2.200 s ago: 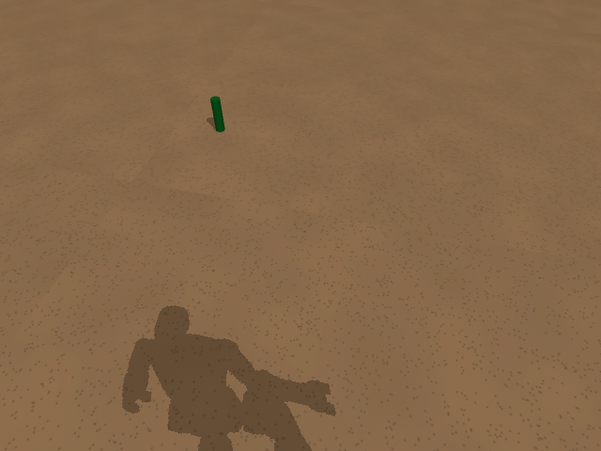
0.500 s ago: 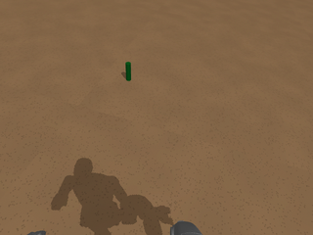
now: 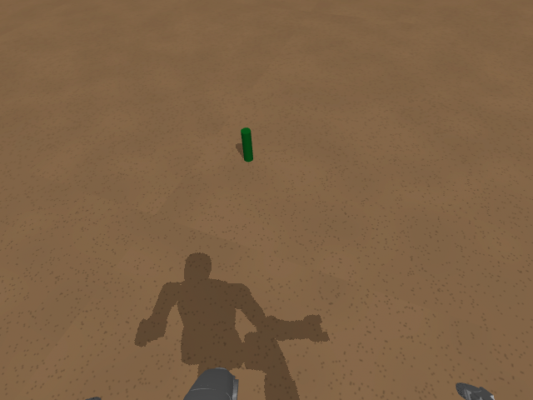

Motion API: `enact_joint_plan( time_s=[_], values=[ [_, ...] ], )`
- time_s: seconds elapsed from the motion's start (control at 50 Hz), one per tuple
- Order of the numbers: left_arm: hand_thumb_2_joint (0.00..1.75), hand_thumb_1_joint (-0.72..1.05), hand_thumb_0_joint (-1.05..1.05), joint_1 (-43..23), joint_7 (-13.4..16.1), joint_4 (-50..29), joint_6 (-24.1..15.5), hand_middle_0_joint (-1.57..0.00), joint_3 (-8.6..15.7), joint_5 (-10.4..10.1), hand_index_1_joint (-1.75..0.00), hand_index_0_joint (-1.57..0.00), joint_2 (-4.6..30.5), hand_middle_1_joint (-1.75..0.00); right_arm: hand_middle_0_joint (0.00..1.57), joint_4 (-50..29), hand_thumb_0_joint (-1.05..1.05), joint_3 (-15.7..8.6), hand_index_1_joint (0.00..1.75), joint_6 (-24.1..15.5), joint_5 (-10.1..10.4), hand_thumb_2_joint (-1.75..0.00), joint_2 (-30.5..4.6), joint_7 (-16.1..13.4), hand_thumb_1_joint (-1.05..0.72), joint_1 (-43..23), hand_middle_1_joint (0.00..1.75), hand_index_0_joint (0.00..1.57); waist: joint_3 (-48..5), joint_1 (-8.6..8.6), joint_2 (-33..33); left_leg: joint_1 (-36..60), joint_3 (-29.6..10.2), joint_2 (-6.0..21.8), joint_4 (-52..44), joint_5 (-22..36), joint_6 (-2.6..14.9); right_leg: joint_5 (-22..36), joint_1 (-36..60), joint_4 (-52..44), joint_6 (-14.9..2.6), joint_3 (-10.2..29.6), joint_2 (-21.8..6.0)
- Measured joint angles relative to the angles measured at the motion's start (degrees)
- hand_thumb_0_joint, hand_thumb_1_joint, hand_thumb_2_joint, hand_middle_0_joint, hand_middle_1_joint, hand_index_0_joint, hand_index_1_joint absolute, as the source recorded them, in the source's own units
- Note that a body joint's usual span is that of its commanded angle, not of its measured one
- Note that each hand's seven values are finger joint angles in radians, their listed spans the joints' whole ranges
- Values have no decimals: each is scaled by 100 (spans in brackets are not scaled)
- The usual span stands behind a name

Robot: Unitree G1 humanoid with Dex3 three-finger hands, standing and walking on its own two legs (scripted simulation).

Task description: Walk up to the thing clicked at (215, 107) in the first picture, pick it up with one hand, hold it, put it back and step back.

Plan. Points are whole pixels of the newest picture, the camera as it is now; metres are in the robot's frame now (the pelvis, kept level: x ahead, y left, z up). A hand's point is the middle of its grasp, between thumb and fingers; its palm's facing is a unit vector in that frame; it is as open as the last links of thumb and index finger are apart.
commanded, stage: walk up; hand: left
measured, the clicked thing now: (247, 145) +1.39 +0.19 -0.68
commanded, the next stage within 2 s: none
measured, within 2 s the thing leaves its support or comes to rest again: neither
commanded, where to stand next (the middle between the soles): +1.05 -0.02 m, yaw +1 degrees
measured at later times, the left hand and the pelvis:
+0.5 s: hand (139, 283) +0.34 +0.30 -0.15, palm faces -0.05 -0.94 -0.33, open 7.4 cm; pelvis +0.27 +0.03 +0.00, yaw +0 degrees
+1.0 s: hand (190, 202) +0.54 +0.22 -0.11, palm faces -0.01 -0.91 -0.41, open 7.4 cm; pelvis +0.48 -0.05 +0.00, yaw +0 degrees
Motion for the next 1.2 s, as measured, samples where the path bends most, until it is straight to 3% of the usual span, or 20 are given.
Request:
enact_joint_plan(
  time_s=[0.1,0.2,0.26,0.32,0.36,0.46,0.54,0.6,0.66,0.68,0.72,0.78,0.84,0.96,1.06,1.2],
  values=[
    [90,90,1,449,-33,57,-1,-21,43,86,-30,-20,209,-30,20,-87,0,-71,30,90,-72,-89,9,149,-90,-216,30,20,-66,47,-7,-321,247,223,-1812,581,-218,-342,645,-366,39,-154,178],
    [90,90,1,665,-24,10,44,-21,77,86,-30,-20,439,-30,20,-17,0,-44,30,75,-135,-89,143,220,-90,-314,30,20,-80,228,-211,198,529,104,-2978,846,-83,-1107,1006,-23,183,-172,185],
    [90,90,1,637,83,65,175,-20,76,34,-30,-20,482,-30,20,-79,0,-29,30,-49,-258,-89,306,149,-90,-385,30,20,4,186,-604,344,752,-201,-2592,412,11,-1589,567,1560,52,83,-171],
    [90,90,1,569,141,74,235,-20,-70,-5,-29,-20,339,-30,20,-228,0,9,30,-114,-150,-89,386,76,-90,-359,30,20,64,11,-511,632,779,-143,-2493,25,71,-1451,-414,3523,-66,495,88],
    [90,90,1,508,114,59,205,-20,-124,-20,-29,-20,340,-30,20,-262,0,75,30,-133,-56,-89,468,13,-90,-238,30,21,68,-91,-558,1033,831,-160,-2823,6,17,-1085,-956,3936,-56,683,80],
    [90,90,1,232,26,-170,170,-20,-65,-34,-29,-20,403,-30,20,-203,0,153,30,-183,28,-89,492,-45,-90,282,30,21,74,-229,-642,1871,848,-261,-3458,-99,-15,-430,-1886,3523,105,916,-249],
    [90,90,1,37,-83,-258,222,-20,-5,26,-29,-20,426,-30,20,-100,0,128,30,-152,11,-89,403,-35,-90,570,30,21,55,-279,-603,2371,909,-261,-3726,-304,-83,54,-2162,2410,221,720,-538],
    [90,90,1,-125,-154,-251,239,-20,27,55,-29,-20,419,-30,20,-78,0,95,30,-140,-5,-89,293,-27,-90,687,30,21,66,-369,-549,2619,940,-256,-3724,-551,-201,569,-2053,1439,182,585,-612],
    [90,90,1,-240,-175,-211,224,-20,51,71,-29,-20,386,-30,20,-58,0,53,30,-80,-10,-89,174,-32,-90,783,30,21,2,-446,-464,2772,962,-211,-3482,-961,-340,727,-1749,882,96,434,-531],
    [90,90,1,-264,-173,-196,201,-20,59,78,-29,-20,368,-30,20,-53,0,36,30,-55,-9,-89,133,-44,-90,823,30,21,-38,-463,-406,2785,950,-158,-3303,-1155,-384,758,-1607,773,88,384,-461],
    [90,90,1,-401,-130,-165,122,-20,75,96,-29,-20,201,-30,20,19,0,-13,30,12,-14,-89,28,-95,-90,775,30,21,49,-486,-14,2596,788,196,-2473,-1446,-209,494,-1492,1033,91,159,-203],
    [90,90,1,-442,-77,-323,-11,-20,19,60,-29,-20,113,-30,20,110,1,65,30,107,-13,-89,96,-123,-90,686,30,20,104,-354,-76,1742,467,-74,-451,-1473,-41,124,-1294,1218,14,151,-265],
    [90,90,0,-291,0,-365,-26,-20,-50,-2,-30,-20,-5,-30,20,170,1,111,30,134,46,-89,76,-91,-90,544,30,20,80,-218,-54,973,308,-200,305,-953,8,170,-821,731,6,158,-258],
    [90,90,0,178,46,-249,-13,-21,-70,29,-30,-20,-4,-30,20,65,0,31,30,154,4,-89,19,30,-90,390,30,20,-12,-144,102,42,-46,-25,-341,50,-112,187,-73,-45,-67,49,-9],
    [90,90,1,455,54,-240,-2,-21,1,96,-30,-20,87,-30,20,163,0,-34,30,257,-74,-89,34,107,-90,374,30,20,-61,-86,114,-136,-4,49,-1453,407,-246,-33,360,-301,-49,-132,130],
    [90,90,1,681,86,-212,54,-21,85,101,-30,-20,321,-30,20,159,0,17,30,209,-135,-89,184,165,-90,231,30,20,-25,25,-125,423,355,105,-2767,522,-62,-825,658,155,91,-300,142]
  ],
)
